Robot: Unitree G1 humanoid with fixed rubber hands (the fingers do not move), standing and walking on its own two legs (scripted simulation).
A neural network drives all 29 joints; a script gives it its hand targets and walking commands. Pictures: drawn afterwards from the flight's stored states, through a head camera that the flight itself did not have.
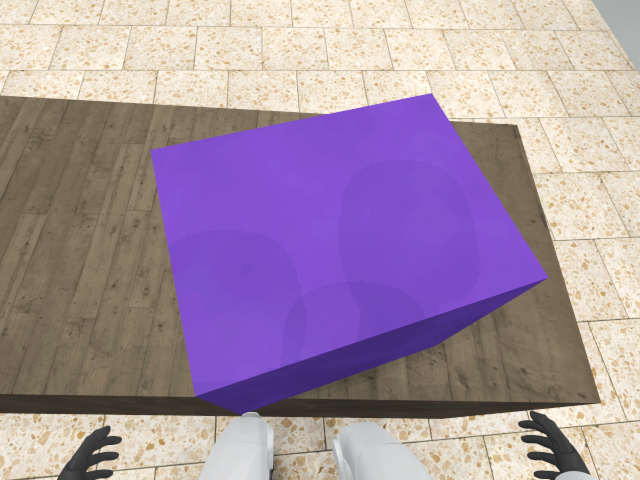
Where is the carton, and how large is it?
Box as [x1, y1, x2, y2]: [150, 93, 548, 414]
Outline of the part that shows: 431,93 150,150 195,396 241,414 433,346 548,277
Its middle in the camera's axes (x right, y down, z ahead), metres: +0.01 +0.04 +0.45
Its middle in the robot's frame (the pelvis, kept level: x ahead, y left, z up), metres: +0.32 +0.00 +0.03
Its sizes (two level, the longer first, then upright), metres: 0.288 0.218 0.276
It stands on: a pedestal, 0.64 m high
